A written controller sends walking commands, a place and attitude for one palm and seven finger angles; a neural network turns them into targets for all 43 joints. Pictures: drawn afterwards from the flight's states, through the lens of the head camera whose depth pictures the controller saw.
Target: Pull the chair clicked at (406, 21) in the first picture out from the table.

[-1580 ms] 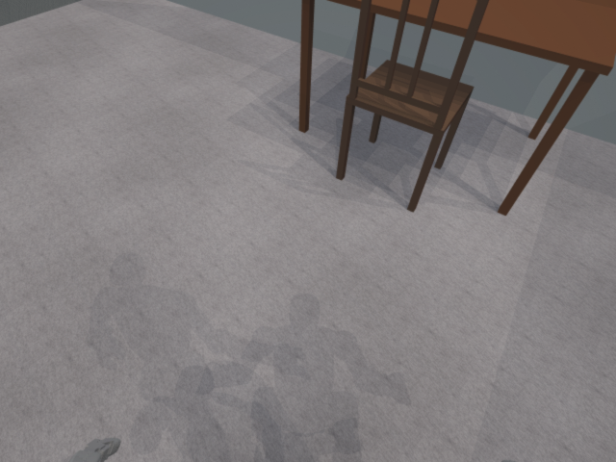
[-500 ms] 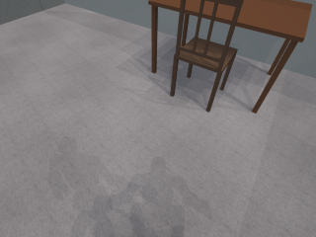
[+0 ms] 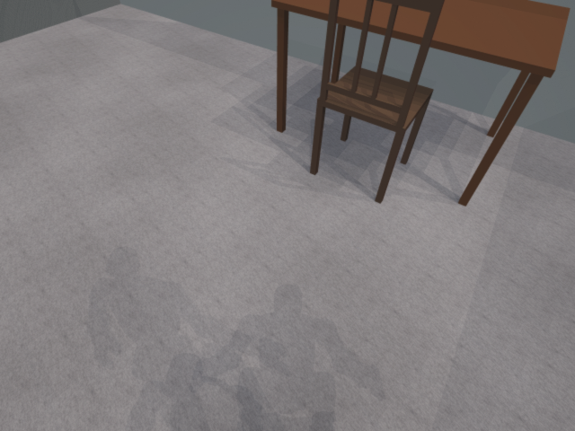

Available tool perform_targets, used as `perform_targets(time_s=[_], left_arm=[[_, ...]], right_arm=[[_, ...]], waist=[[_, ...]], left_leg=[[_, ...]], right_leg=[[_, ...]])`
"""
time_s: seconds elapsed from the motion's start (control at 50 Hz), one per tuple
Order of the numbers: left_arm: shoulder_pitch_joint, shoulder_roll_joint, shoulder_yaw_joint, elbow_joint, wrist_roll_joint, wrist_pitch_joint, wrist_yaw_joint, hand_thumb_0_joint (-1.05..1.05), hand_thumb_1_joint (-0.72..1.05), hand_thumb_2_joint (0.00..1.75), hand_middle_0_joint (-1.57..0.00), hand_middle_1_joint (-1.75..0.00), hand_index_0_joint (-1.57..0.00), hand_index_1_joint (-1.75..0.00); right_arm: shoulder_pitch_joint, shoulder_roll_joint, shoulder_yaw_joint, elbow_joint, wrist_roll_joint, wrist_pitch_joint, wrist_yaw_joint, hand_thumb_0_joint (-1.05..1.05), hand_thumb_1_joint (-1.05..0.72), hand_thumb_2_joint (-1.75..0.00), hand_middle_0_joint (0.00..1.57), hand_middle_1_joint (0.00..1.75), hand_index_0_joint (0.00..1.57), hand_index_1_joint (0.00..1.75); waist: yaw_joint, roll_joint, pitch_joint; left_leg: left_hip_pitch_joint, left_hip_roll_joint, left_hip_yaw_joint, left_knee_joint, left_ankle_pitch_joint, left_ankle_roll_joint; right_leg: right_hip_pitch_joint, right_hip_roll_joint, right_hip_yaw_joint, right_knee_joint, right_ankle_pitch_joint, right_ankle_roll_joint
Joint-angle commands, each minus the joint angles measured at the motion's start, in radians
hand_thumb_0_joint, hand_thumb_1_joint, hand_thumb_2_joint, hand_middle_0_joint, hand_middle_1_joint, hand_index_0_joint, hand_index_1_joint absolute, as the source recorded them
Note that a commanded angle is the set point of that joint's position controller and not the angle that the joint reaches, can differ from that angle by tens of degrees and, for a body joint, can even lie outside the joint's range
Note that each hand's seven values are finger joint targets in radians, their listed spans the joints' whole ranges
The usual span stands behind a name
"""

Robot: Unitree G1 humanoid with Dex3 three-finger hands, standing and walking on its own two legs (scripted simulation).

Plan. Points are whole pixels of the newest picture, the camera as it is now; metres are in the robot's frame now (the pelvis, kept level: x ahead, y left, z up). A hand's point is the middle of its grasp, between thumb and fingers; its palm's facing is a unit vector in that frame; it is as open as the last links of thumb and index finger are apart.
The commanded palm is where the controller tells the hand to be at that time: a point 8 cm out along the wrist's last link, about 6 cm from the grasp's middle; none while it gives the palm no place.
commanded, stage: walk to a spot facing it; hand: left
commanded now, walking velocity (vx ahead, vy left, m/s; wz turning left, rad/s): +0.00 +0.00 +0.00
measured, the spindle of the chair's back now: (361, 49) +1.43 -0.20 -0.08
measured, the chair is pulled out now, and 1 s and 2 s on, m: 0.00 0.00 0.00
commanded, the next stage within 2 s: turn to face it in 1.60 s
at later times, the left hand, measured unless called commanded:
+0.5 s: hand out of the picture +0.04 +0.21 -0.19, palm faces +0.01 -0.99 -0.13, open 7.4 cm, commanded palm none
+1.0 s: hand (201, 319) +0.35 +0.19 -0.18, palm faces +0.08 -0.98 -0.20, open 7.1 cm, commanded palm none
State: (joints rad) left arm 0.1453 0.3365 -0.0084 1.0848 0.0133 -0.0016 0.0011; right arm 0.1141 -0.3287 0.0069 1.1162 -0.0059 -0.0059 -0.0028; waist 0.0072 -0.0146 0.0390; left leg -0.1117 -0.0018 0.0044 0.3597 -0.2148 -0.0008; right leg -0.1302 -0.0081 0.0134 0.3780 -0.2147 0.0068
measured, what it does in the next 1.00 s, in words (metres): walks ahead: right foot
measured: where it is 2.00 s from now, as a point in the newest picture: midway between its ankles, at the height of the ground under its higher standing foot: (289, 303)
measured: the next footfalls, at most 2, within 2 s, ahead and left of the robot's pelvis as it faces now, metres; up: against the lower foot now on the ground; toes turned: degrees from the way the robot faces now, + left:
right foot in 0.78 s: +0.36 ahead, -0.09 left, +0.00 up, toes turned -7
left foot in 1.18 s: +0.47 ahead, +0.16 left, +0.00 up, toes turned +13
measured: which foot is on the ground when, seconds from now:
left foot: down 0.00-0.78, up 0.80-1.00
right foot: down 0.00-0.38, up 0.40-0.76, down 0.78-1.00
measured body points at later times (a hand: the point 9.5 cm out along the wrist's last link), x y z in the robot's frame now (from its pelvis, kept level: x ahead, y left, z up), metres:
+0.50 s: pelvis +0.08 +0.03 -0.01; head +0.10 +0.06 +0.44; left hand +0.04 +0.26 -0.18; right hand +0.02 -0.19 -0.15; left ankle +0.00 +0.12 -0.75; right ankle +0.03 -0.09 -0.68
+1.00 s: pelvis +0.29 +0.00 -0.01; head +0.30 +0.01 +0.44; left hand +0.34 +0.24 -0.16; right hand +0.31 -0.23 -0.16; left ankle +0.31 +0.14 -0.68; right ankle +0.32 -0.08 -0.75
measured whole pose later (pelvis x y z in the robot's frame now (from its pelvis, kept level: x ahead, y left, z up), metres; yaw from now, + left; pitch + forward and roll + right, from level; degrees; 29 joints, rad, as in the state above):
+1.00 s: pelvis +0.29 +0.00 -0.01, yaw +3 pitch -1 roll -1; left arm 0.21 0.18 0.06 1.04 0.03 -0.06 0.02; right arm 0.27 -0.15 -0.06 1.06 -0.03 -0.02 0.00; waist -0.04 0.00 0.03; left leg -0.53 0.14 0.06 1.06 -0.30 0.00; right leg -0.25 -0.01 -0.20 0.48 -0.22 -0.06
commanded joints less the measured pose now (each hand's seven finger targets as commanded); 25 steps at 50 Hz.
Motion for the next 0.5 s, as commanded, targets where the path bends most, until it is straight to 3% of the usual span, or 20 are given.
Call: perform_targets(time_s=[0.0,0.04,0.06,0.08,0.14,0.18,0.22,0.24,0.26,0.28,0.3,0.32,0.34,0.36,0.38,0.4,0.42,0.46,0.48], left_arm=[[-0.029,0.201,0.041,-0.061,-0.002,-0.023,0.012,0.00,0.90,0.90,-0.20,-0.30,-0.20,-0.30],[-0.030,0.200,0.041,-0.059,-0.002,-0.025,0.012,0.00,0.90,0.90,-0.20,-0.30,-0.20,-0.30],[0.010,0.119,0.025,-0.040,-0.004,-0.015,0.015,0.00,0.90,0.90,-0.20,-0.30,-0.20,-0.30],[0.045,0.080,0.015,-0.028,0.000,-0.004,0.016,0.00,0.90,0.90,-0.20,-0.30,-0.20,-0.30],[0.094,0.088,0.026,-0.029,0.010,0.009,0.000,0.00,0.90,0.90,-0.20,-0.30,-0.20,-0.30],[0.138,0.091,0.038,-0.036,0.011,0.007,-0.005,0.00,0.90,0.90,-0.20,-0.30,-0.20,-0.30],[0.199,0.107,0.054,-0.033,0.007,-0.004,-0.003,0.00,0.90,0.90,-0.20,-0.30,-0.20,-0.30],[0.221,0.112,0.062,-0.035,0.004,-0.012,0.000,0.00,0.90,0.90,-0.20,-0.30,-0.20,-0.30],[0.219,0.111,0.067,-0.038,0.005,-0.020,0.004,0.00,0.90,0.90,-0.20,-0.30,-0.20,-0.30],[0.213,0.099,0.070,-0.043,0.007,-0.025,0.006,0.00,0.90,0.90,-0.20,-0.30,-0.20,-0.30],[0.188,0.085,0.071,-0.050,0.007,-0.025,0.005,0.00,0.90,0.90,-0.20,-0.30,-0.20,-0.30],[0.162,0.055,0.069,-0.057,0.004,-0.024,0.003,0.00,0.90,0.90,-0.20,-0.30,-0.20,-0.30],[0.139,0.000,0.062,-0.071,0.004,-0.022,-0.001,0.00,0.90,0.90,-0.20,-0.30,-0.20,-0.30],[0.072,-0.050,0.048,-0.107,0.006,-0.029,-0.001,0.00,0.90,0.90,-0.20,-0.30,-0.20,-0.30],[0.013,-0.029,0.054,-0.135,0.014,-0.039,0.005,0.00,0.90,0.90,-0.20,-0.30,-0.20,-0.30],[0.003,-0.026,0.057,-0.129,0.011,-0.048,-0.002,0.00,0.90,0.90,-0.20,-0.30,-0.20,-0.30],[0.010,-0.051,0.057,-0.118,0.011,-0.051,-0.008,0.00,0.90,0.90,-0.20,-0.30,-0.20,-0.30],[0.044,-0.087,0.055,-0.103,0.010,-0.042,-0.018,0.00,0.90,0.90,-0.20,-0.30,-0.20,-0.30],[0.041,-0.100,0.055,-0.102,0.011,-0.036,-0.022,0.00,0.90,0.90,-0.20,-0.30,-0.20,-0.30]], right_arm=[[-0.045,-0.208,-0.040,-0.063,0.001,-0.027,-0.011,0.00,-0.90,-0.90,0.20,0.30,0.20,0.30],[-0.044,-0.207,-0.041,-0.062,0.000,-0.028,-0.011,0.00,-0.90,-0.90,0.20,0.30,0.20,0.30],[-0.010,-0.124,-0.022,-0.043,-0.004,-0.019,-0.007,0.00,-0.90,-0.90,0.20,0.30,0.20,0.30],[0.027,-0.080,-0.012,-0.030,-0.009,-0.009,-0.004,0.00,-0.90,-0.90,0.20,0.30,0.20,0.30],[0.063,-0.077,-0.020,-0.036,-0.018,0.003,0.002,0.00,-0.90,-0.90,0.20,0.30,0.20,0.30],[0.074,-0.066,-0.024,-0.054,-0.020,-0.001,0.003,0.00,-0.90,-0.90,0.20,0.30,0.20,0.30],[0.092,-0.035,-0.026,-0.074,-0.017,-0.011,0.003,0.00,-0.90,-0.90,0.20,0.30,0.20,0.30],[0.098,-0.022,-0.029,-0.084,-0.016,-0.017,0.003,0.00,-0.90,-0.90,0.20,0.30,0.20,0.30],[0.106,-0.013,-0.031,-0.090,-0.015,-0.024,0.004,0.00,-0.90,-0.90,0.20,0.30,0.20,0.30],[0.121,-0.002,-0.035,-0.089,-0.013,-0.030,0.005,0.00,-0.90,-0.90,0.20,0.30,0.20,0.30],[0.163,0.009,-0.036,-0.076,-0.011,-0.035,0.006,0.00,-0.90,-0.90,0.20,0.30,0.20,0.30],[0.245,0.021,-0.037,-0.049,-0.010,-0.042,0.004,0.00,-0.90,-0.90,0.20,0.30,0.20,0.30],[0.362,-0.028,-0.052,-0.008,-0.018,-0.049,0.000,0.00,-0.90,-0.90,0.20,0.30,0.20,0.30],[0.494,-0.086,-0.071,0.035,-0.025,-0.055,-0.012,0.00,-0.90,-0.90,0.20,0.30,0.20,0.30],[0.533,-0.042,-0.059,0.048,-0.021,-0.055,-0.026,0.00,-0.90,-0.90,0.20,0.30,0.20,0.30],[0.511,-0.008,-0.053,0.040,-0.014,-0.060,-0.030,0.00,-0.90,-0.90,0.20,0.30,0.20,0.30],[0.491,0.009,-0.048,0.029,-0.017,-0.071,-0.034,0.00,-0.90,-0.90,0.20,0.30,0.20,0.30],[0.451,0.037,-0.045,0.028,-0.013,-0.085,-0.041,0.00,-0.90,-0.90,0.20,0.30,0.20,0.30],[0.452,0.052,-0.044,0.033,-0.011,-0.089,-0.043,0.00,-0.90,-0.90,0.20,0.30,0.20,0.30]], waist=[[-0.003,0.008,-0.065],[-0.003,0.005,-0.076],[-0.004,0.006,-0.092],[-0.003,-0.002,-0.076],[0.006,-0.018,0.059],[0.017,-0.057,0.116],[0.026,-0.133,0.091],[0.025,-0.151,0.069],[0.017,-0.156,0.075],[0.005,-0.130,0.088],[-0.022,-0.085,0.090],[-0.056,-0.033,0.076],[-0.097,0.165,0.075],[-0.137,0.362,0.097],[-0.135,0.240,0.137],[-0.114,0.105,0.133],[-0.098,0.064,0.110],[-0.055,0.111,0.084],[-0.051,0.131,0.090]], left_leg=[[0.004,0.121,-0.103,-0.052,0.159,0.027],[0.015,0.122,-0.100,-0.051,0.176,0.027],[0.014,0.118,-0.085,-0.043,0.111,0.017],[-0.006,0.106,-0.074,-0.030,-0.008,0.013],[-0.157,0.078,-0.086,-0.013,-0.342,0.031],[-0.243,0.050,-0.067,0.070,-0.350,0.034],[-0.309,0.018,0.006,0.225,-0.257,0.024],[-0.312,0.021,0.028,0.277,-0.226,0.021],[-0.315,0.037,0.034,0.288,-0.227,0.019],[-0.277,0.047,0.042,0.255,-0.221,0.020],[-0.183,0.049,0.050,0.186,-0.200,0.026],[-0.047,0.054,0.034,0.096,-0.167,0.037],[0.087,0.167,-0.171,-0.020,-0.162,0.090],[0.196,0.355,-0.445,-0.157,-0.082,0.167],[0.222,0.397,-0.491,-0.151,0.097,0.213],[0.241,0.403,-0.445,-0.112,0.241,0.245],[0.245,0.383,-0.373,-0.102,0.349,0.242],[0.226,0.317,-0.229,-0.115,0.383,0.209],[0.210,0.287,-0.184,-0.129,0.385,0.195]], right_leg=[[-0.004,-0.112,0.099,-0.058,0.154,-0.035],[0.002,-0.113,0.100,-0.055,0.176,-0.035],[0.009,-0.113,0.088,-0.057,0.100,-0.022],[-0.007,-0.104,0.090,-0.051,-0.050,-0.020],[-0.090,-0.092,0.128,-0.069,-0.384,-0.043],[-0.092,-0.114,0.181,-0.085,-0.440,-0.075],[-0.014,-0.195,0.274,-0.135,-0.449,-0.129],[0.003,-0.242,0.318,-0.157,-0.430,-0.159],[-0.003,-0.266,0.324,-0.157,-0.388,-0.179],[-0.037,-0.267,0.295,-0.133,-0.324,-0.183],[-0.103,-0.238,0.230,-0.081,-0.278,-0.168],[-0.186,-0.169,0.129,0.019,-0.233,-0.132],[-0.327,-0.047,0.003,0.272,-0.200,-0.075],[-0.542,0.035,-0.119,0.560,-0.331,-0.032],[-0.642,-0.015,-0.026,0.692,-0.323,-0.041],[-0.676,-0.062,-0.010,0.753,-0.267,-0.042],[-0.669,-0.082,-0.010,0.781,-0.232,-0.033],[-0.632,-0.100,-0.030,0.757,-0.165,-0.020],[-0.623,-0.100,-0.049,0.735,-0.127,-0.014]])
